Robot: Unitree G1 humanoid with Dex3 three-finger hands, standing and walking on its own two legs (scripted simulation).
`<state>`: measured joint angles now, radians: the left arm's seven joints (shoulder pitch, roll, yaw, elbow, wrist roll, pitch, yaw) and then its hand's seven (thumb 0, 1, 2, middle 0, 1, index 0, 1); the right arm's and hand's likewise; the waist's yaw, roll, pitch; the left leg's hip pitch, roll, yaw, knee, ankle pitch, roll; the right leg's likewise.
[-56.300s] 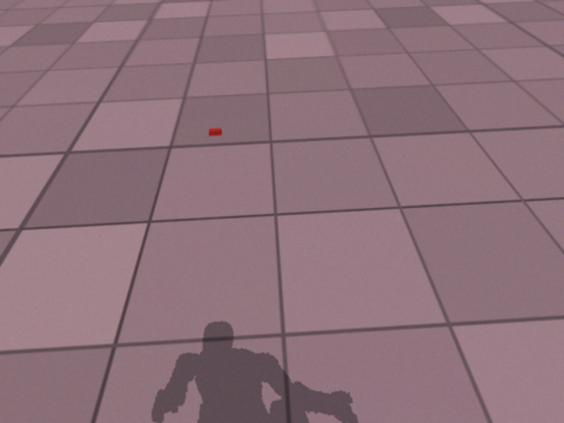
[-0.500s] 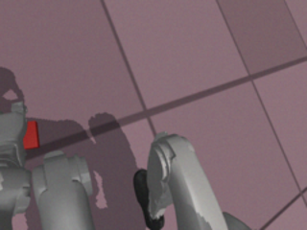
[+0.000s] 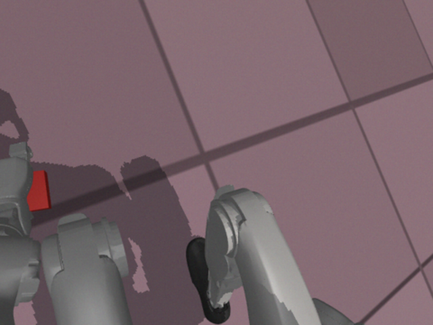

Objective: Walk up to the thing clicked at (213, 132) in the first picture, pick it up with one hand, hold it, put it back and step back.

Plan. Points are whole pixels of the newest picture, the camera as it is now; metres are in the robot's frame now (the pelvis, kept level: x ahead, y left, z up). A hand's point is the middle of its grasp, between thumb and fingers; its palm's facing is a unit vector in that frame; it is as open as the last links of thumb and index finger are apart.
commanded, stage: rest palm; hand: left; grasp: from above
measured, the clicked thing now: (38, 191) +0.38 +0.26 -0.30
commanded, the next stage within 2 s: close in 0.40 s
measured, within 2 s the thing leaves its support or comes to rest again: neither
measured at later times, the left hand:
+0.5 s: hand (17, 192) +0.37 +0.29 -0.26, palm faces -0.43 -0.15 -0.89, open 12.8 cm
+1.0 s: hand (15, 193) +0.37 +0.29 -0.25, palm faces -0.44 -0.14 -0.89, open 11.3 cm
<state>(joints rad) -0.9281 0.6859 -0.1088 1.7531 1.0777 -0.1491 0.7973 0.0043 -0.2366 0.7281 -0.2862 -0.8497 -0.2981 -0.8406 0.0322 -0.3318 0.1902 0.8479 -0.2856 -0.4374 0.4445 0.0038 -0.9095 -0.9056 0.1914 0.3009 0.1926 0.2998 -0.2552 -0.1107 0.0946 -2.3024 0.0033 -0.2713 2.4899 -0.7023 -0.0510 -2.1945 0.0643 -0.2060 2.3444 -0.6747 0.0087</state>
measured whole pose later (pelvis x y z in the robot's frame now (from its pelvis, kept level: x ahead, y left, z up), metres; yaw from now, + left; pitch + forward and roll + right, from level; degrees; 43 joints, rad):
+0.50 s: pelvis +0.00 +0.00 +0.00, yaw +0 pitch +28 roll -13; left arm -0.93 0.70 -0.10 1.76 1.08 -0.14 0.80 0.00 -0.28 0.76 -0.24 -0.89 -0.25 -0.88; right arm 0.03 -0.33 0.20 0.84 -0.29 -0.44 0.44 0.00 -0.90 -0.90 0.19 0.30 0.19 0.30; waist -0.27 -0.12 0.10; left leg -2.30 0.00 -0.28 2.50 -0.70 -0.05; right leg -2.19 0.07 -0.21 2.35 -0.67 0.01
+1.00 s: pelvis +0.00 +0.00 +0.00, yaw +0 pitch +27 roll -13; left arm -0.94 0.69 -0.12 1.78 1.06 -0.13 0.80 0.01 -0.09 0.60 -0.44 -0.78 -0.47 -0.76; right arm 0.04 -0.34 0.21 0.83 -0.29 -0.44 0.43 0.00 -0.90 -0.90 0.19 0.30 0.19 0.30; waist -0.27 -0.11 0.10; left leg -2.29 0.00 -0.27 2.49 -0.69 -0.05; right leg -2.18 0.07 -0.21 2.33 -0.66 0.02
